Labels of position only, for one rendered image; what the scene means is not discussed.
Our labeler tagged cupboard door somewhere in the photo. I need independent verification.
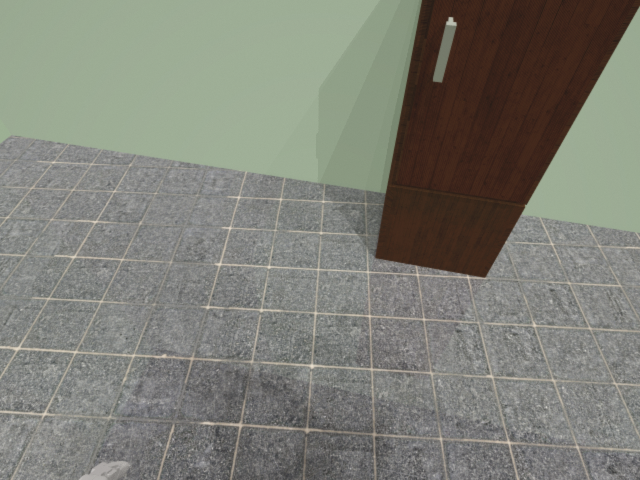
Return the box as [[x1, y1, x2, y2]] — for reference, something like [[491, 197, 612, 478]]
[[397, 0, 636, 203]]

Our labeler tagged handle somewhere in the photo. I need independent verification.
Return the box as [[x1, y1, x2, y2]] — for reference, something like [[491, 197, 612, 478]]
[[433, 17, 457, 83]]

